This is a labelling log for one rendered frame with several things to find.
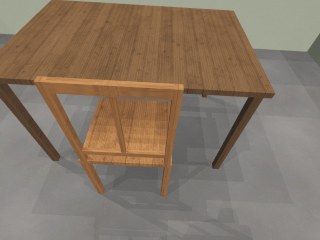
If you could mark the table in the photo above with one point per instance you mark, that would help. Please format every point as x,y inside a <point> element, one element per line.
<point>205,50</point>

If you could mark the chair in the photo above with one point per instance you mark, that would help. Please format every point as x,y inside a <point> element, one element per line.
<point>122,132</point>

